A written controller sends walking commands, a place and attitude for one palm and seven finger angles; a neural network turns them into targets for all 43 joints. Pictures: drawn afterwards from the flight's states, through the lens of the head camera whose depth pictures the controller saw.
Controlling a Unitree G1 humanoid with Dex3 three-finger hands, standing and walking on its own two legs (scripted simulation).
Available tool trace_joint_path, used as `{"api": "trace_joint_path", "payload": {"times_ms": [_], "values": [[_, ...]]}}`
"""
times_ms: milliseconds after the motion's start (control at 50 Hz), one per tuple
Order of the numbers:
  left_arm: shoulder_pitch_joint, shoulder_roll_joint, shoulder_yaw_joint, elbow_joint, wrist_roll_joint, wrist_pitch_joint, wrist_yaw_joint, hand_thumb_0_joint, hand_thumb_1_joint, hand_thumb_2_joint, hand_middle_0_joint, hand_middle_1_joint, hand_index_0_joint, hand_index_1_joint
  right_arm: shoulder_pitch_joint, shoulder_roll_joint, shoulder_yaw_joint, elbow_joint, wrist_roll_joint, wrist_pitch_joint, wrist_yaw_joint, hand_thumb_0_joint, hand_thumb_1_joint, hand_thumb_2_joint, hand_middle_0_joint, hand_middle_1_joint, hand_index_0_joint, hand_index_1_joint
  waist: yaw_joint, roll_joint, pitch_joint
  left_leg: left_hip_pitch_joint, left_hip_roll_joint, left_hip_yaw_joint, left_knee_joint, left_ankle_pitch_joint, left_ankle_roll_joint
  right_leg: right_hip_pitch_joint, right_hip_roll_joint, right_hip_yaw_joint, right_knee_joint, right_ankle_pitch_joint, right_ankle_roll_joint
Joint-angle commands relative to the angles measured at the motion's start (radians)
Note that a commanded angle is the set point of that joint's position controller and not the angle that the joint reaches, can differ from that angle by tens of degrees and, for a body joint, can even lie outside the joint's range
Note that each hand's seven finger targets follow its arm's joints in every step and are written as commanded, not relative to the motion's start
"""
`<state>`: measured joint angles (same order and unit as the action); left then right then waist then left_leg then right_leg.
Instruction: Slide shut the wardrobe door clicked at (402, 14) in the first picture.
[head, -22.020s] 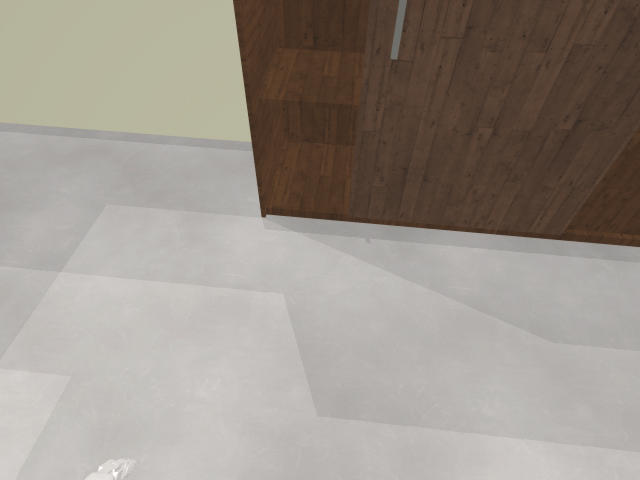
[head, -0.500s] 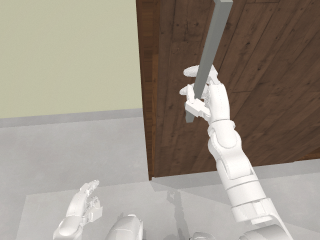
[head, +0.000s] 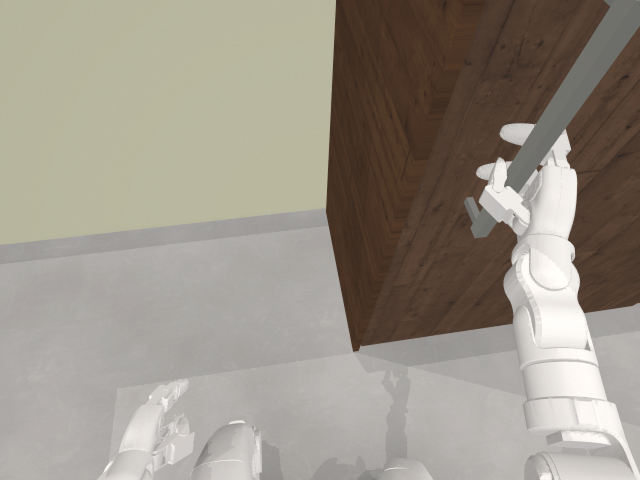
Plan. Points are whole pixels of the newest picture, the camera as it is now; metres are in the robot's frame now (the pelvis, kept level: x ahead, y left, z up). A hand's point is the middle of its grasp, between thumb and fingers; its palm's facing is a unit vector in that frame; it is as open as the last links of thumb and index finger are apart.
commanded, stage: stop walking and hold the door there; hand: right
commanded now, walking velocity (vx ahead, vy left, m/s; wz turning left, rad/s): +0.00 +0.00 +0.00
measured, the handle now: (524, 138) +0.43 -0.26 +0.15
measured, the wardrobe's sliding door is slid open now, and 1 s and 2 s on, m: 0.00 0.00 0.01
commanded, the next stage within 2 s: none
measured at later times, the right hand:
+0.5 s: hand (495, 190) +0.40 -0.23 +0.11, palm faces +0.49 +0.80 -0.34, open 5.8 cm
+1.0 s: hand (496, 189) +0.40 -0.24 +0.10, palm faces +0.49 +0.81 -0.33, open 5.4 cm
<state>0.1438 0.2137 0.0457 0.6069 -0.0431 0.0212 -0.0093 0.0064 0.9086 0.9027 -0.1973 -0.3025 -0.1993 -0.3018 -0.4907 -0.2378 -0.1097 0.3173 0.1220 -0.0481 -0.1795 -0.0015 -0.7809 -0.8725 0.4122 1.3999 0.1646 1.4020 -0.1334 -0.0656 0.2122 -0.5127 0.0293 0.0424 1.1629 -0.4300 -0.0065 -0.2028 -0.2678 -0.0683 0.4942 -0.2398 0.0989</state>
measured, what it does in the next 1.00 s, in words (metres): steps on the spot: left foot, then right foot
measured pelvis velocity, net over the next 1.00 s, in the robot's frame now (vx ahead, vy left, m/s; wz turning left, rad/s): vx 0.03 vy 0.09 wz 0.21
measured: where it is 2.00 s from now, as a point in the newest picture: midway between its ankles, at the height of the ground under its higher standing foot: outside the picture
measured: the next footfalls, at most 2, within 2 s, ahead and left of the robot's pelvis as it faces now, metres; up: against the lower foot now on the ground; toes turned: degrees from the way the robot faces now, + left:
left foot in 0.12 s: +0.06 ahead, +0.23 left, +0.00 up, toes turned +13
right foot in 0.32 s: +0.11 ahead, -0.01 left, +0.00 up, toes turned +9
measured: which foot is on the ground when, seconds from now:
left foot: up 0.00-0.10, down 0.12-1.00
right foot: down 0.00-0.12, up 0.14-0.30, down 0.32-1.00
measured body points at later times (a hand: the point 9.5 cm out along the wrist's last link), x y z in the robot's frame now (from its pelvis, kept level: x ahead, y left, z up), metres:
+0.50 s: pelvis +0.04 +0.09 +0.00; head +0.03 +0.09 +0.45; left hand +0.13 +0.39 -0.09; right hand +0.37 -0.27 +0.13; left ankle +0.02 +0.22 -0.74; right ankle +0.08 -0.01 -0.74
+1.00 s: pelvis +0.03 +0.09 +0.00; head +0.02 +0.09 +0.45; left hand +0.09 +0.36 -0.10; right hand +0.37 -0.28 +0.12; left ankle +0.02 +0.22 -0.74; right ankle +0.07 -0.01 -0.74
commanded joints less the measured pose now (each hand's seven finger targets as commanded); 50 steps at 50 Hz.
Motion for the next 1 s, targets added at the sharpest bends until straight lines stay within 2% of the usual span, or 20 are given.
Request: {"api": "trace_joint_path", "payload": {"times_ms": [0, 20, 40, 60, 80, 100, 120, 140, 200, 260, 320, 360, 440, 480, 540, 640, 680, 740, 880, 980], "values": [[-0.055, 0.148, 0.048, -0.154, -0.014, -0.064, -0.001, 0.000, 0.900, 0.900, -0.200, -0.300, -0.200, -0.300, -0.442, 0.082, 0.241, -0.407, -0.057, -0.146, 0.111, 0.000, -0.900, -0.900, 0.450, 1.400, 0.450, 1.400, 0.171, -0.305, -0.468, 0.102, 0.005, 0.074, -0.306, 0.050, -0.007, 0.303, -0.135, -0.062, 0.025, 0.625, -0.187], [0.004, 0.211, 0.066, -0.049, -0.013, -0.041, 0.021, 0.000, 0.900, 0.900, -0.200, -0.300, -0.200, -0.300, -0.226, -0.548, -0.363, -0.033, -0.094, -0.136, 0.055, 0.000, -0.900, -0.900, 0.450, 1.400, 0.450, 1.400, 0.139, -0.320, -0.494, 0.116, -0.035, 0.100, -0.366, 0.070, -0.023, 0.306, -0.115, -0.108, 0.054, 0.569, -0.154], [-0.020, 0.195, 0.057, -0.088, -0.009, -0.040, 0.020, 0.000, 0.900, 0.900, -0.200, -0.300, -0.200, -0.300, -0.220, -0.415, -0.224, -0.100, -0.091, -0.143, 0.076, 0.000, -0.900, -0.900, 0.450, 1.400, 0.450, 1.400, 0.116, -0.278, -0.497, 0.270, -0.012, 0.081, -0.569, 0.209, -0.005, 0.221, -0.075, -0.092, 0.199, 0.459, -0.120], [0.006, 0.181, 0.045, -0.084, -0.020, -0.052, 0.020, 0.000, 0.900, 0.900, -0.200, -0.300, -0.200, -0.300, -0.229, -0.426, -0.219, -0.146, -0.111, -0.154, 0.089, 0.000, -0.900, -0.900, 0.450, 1.400, 0.450, 1.400, 0.121, -0.187, -0.509, 0.380, -0.044, 0.089, -0.741, 0.382, -0.011, 0.166, 0.019, -0.125, 0.335, 0.340, -0.123], [0.006, 0.142, 0.035, -0.077, -0.022, -0.075, 0.026, 0.000, 0.900, 0.900, -0.200, -0.300, -0.200, -0.300, -0.217, -0.492, -0.275, -0.126, -0.125, -0.160, 0.089, 0.000, -0.900, -0.900, 0.450, 1.400, 0.450, 1.400, 0.126, 0.029, -0.506, 0.565, 0.023, 0.004, -0.759, 0.613, 0.027, -0.045, 0.107, -0.127, 0.477, 0.107, -0.085], [-0.038, 0.119, 0.025, -0.082, -0.017, -0.085, 0.033, 0.000, 0.900, 0.900, -0.200, -0.300, -0.200, -0.300, -0.167, -0.610, -0.370, -0.099, -0.131, -0.162, 0.080, 0.000, -0.900, -0.900, 0.450, 1.400, 0.450, 1.400, 0.128, 0.284, -0.498, 0.643, 0.208, -0.283, -0.739, 0.914, 0.119, -0.273, 0.197, -0.104, 0.653, -0.307, -0.060], [-0.031, 0.130, 0.017, -0.065, -0.015, -0.094, 0.047, 0.000, 0.900, 0.900, -0.200, -0.300, -0.200, -0.300, -0.073, -0.616, -0.392, 0.018, -0.119, -0.138, 0.083, 0.000, -0.900, -0.900, 0.450, 1.400, 0.450, 1.400, 0.107, 0.377, -0.482, 0.534, 0.314, -0.419, -0.779, 0.882, 0.174, -0.304, 0.202, 0.008, 0.773, -0.386, -0.061], [-0.036, 0.152, 0.020, -0.070, -0.013, -0.101, 0.055, 0.000, 0.900, 0.900, -0.200, -0.300, -0.200, -0.300, -0.087, -0.622, -0.407, -0.055, -0.109, -0.138, 0.073, 0.000, -0.900, -0.900, 0.450, 1.400, 0.450, 1.400, 0.097, 0.465, -0.495, 0.525, 0.295, -0.488, -0.776, 0.817, 0.183, -0.303, 0.213, 0.097, 0.798, -0.330, -0.063], [-0.053, 0.169, 0.012, -0.040, -0.003, -0.122, 0.084, 0.000, 0.900, 0.900, -0.200, -0.300, -0.200, -0.300, 0.010, -0.608, -0.489, 0.007, -0.107, -0.147, 0.047, 0.000, -0.900, -0.900, 0.450, 1.400, 0.450, 1.400, 0.113, 0.356, -0.467, 0.557, 0.259, -0.249, -0.691, 0.969, 0.132, -0.204, 0.216, 0.072, 0.326, -0.321, -0.094], [-0.043, 0.187, 0.028, -0.035, -0.005, -0.116, 0.101, 0.000, 0.900, 0.900, -0.200, -0.300, -0.200, -0.300, 0.070, -0.577, -0.468, 0.016, -0.116, -0.141, 0.035, 0.000, -0.900, -0.900, 0.450, 1.400, 0.450, 1.400, 0.144, 0.281, -0.460, 0.520, 0.238, -0.188, -0.652, 0.960, 0.076, -0.039, 0.249, 0.001, -0.038, 0.016, -0.091], [-0.011, 0.215, 0.038, -0.064, -0.013, -0.113, 0.093, 0.000, 0.900, 0.900, -0.200, -0.300, -0.200, -0.300, 0.105, -0.450, -0.332, -0.056, -0.114, -0.157, 0.050, 0.000, -0.900, -0.900, 0.450, 1.400, 0.450, 1.400, 0.128, -0.088, -0.440, 0.325, 0.083, -0.125, -0.567, 0.373, 0.021, 0.081, 0.073, 0.167, -0.149, 0.366, -0.134], [-0.043, 0.203, 0.032, -0.074, 0.000, -0.124, 0.096, 0.000, 0.900, 0.900, -0.200, -0.300, -0.200, -0.300, 0.121, -0.562, -0.427, -0.023, -0.129, -0.159, 0.033, 0.000, -0.900, -0.900, 0.450, 1.400, 0.450, 1.400, 0.125, -0.297, -0.337, 0.221, 0.027, -0.038, -0.417, 0.011, 0.013, 0.020, 0.008, 0.201, -0.239, 0.322, -0.179], [0.022, 0.223, 0.020, -0.046, -0.009, -0.131, 0.109, 0.000, 0.900, 0.900, -0.200, -0.300, -0.200, -0.300, 0.164, -0.605, -0.443, 0.071, -0.125, -0.162, 0.026, 0.000, -0.900, -0.900, 0.450, 1.400, 0.450, 1.400, 0.120, -0.107, -0.344, 0.319, 0.052, 0.014, -0.694, 0.182, 0.002, 0.028, 0.054, 0.122, -0.105, 0.300, -0.175], [0.005, 0.223, 0.016, -0.052, -0.003, -0.123, 0.117, 0.000, 0.900, 0.900, -0.200, -0.300, -0.200, -0.300, 0.130, -0.635, -0.452, 0.125, -0.128, -0.160, 0.031, 0.000, -0.900, -0.900, 0.450, 1.400, 0.450, 1.400, 0.140, 0.028, -0.315, 0.363, 0.127, -0.140, -0.816, 0.392, 0.034, -0.086, 0.151, 0.057, -0.011, 0.015, -0.115], [0.048, 0.226, 0.036, -0.026, -0.004, -0.114, 0.114, 0.000, 0.900, 0.900, -0.200, -0.300, -0.200, -0.300, 0.082, -0.667, -0.472, 0.213, -0.120, -0.156, 0.029, 0.000, -0.900, -0.900, 0.450, 1.400, 0.450, 1.400, 0.143, 0.190, -0.336, 0.252, 0.270, -0.303, -0.929, 0.189, 0.109, -0.078, 0.239, 0.068, 0.142, -0.160, -0.096], [0.033, 0.232, 0.025, -0.007, 0.000, -0.124, 0.120, 0.000, 0.900, 0.900, -0.200, -0.300, -0.200, -0.300, 0.081, -0.686, -0.493, 0.262, -0.124, -0.167, 0.042, 0.000, -0.900, -0.900, 0.450, 1.400, 0.450, 1.400, 0.141, 0.100, -0.364, 0.298, 0.148, -0.160, -0.801, 0.263, 0.046, -0.010, 0.195, 0.119, -0.071, 0.052, -0.121], [0.030, 0.229, 0.019, -0.016, 0.000, -0.117, 0.120, 0.000, 0.900, 0.900, -0.200, -0.300, -0.200, -0.300, 0.048, -0.664, -0.463, 0.247, -0.124, -0.179, 0.049, 0.000, -0.900, -0.900, 0.450, 1.400, 0.450, 1.400, 0.142, 0.009, -0.324, 0.252, 0.094, -0.123, -0.791, 0.090, 0.026, -0.038, 0.147, 0.175, -0.152, -0.097, -0.133], [0.026, 0.219, 0.010, -0.017, -0.005, -0.126, 0.124, 0.000, 0.900, 0.900, -0.200, -0.300, -0.200, -0.300, 0.073, -0.641, -0.454, 0.255, -0.125, -0.191, 0.038, 0.000, -0.900, -0.900, 0.450, 1.400, 0.450, 1.400, 0.131, -0.057, -0.297, 0.301, 0.029, -0.055, -0.709, 0.160, 0.010, -0.092, 0.103, 0.241, -0.263, -0.172, -0.146], [0.040, 0.212, 0.008, -0.015, -0.002, -0.136, 0.123, 0.000, 0.900, 0.900, -0.200, -0.300, -0.200, -0.300, 0.050, -0.605, -0.410, 0.230, -0.125, -0.187, 0.040, 0.000, -0.900, -0.900, 0.450, 1.400, 0.450, 1.400, 0.138, 0.020, -0.333, 0.337, 0.054, -0.106, -0.785, 0.272, 0.021, -0.048, 0.158, 0.124, -0.162, -0.009, -0.121], [0.034, 0.221, 0.016, -0.006, 0.003, -0.127, 0.114, 0.000, 0.900, 0.900, -0.200, -0.300, -0.200, -0.300, 0.068, -0.672, -0.473, 0.292, -0.128, -0.188, 0.039, 0.000, -0.900, -0.900, 0.450, 1.400, 0.450, 1.400, 0.130, 0.052, -0.324, 0.326, 0.123, -0.178, -0.828, 0.317, 0.038, -0.081, 0.199, 0.090, -0.052, 0.045, -0.115]]}}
